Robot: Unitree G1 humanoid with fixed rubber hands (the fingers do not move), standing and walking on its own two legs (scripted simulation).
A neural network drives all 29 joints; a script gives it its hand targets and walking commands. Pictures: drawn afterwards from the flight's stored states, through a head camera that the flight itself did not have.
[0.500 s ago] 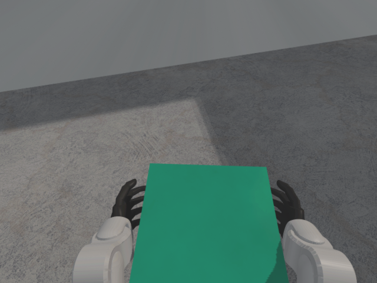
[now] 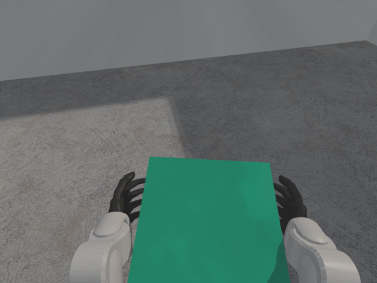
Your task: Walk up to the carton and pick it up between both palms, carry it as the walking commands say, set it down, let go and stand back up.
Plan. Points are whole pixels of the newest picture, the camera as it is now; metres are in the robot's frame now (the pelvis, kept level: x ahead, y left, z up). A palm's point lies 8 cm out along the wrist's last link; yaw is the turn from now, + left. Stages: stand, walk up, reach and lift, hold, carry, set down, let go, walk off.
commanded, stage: carry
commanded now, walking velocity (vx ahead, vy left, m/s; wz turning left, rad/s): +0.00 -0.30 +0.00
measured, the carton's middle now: (203, 236) +0.23 +0.00 +0.03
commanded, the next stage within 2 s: none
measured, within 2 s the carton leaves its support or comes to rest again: neither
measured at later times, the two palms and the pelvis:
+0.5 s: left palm (205, 252) +0.19 +0.00 +0.09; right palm out of the picture +0.20 -0.30 +0.10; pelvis -0.03 -0.16 +0.01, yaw +2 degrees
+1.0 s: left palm (331, 277) +0.15 -0.19 +0.09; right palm out of the picture +0.18 -0.48 +0.10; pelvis -0.06 -0.36 -0.01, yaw +4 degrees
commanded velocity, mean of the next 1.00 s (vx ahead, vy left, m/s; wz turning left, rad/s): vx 0.00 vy -0.30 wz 0.00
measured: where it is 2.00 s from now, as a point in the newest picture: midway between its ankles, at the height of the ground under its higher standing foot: outside the picture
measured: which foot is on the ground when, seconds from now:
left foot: down 0.00-0.00, up 0.02-0.30, down 0.32-0.68, up 0.70-0.98, down 1.00-1.00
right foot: down 0.00-0.32, up 0.34-0.64, down 0.66-1.00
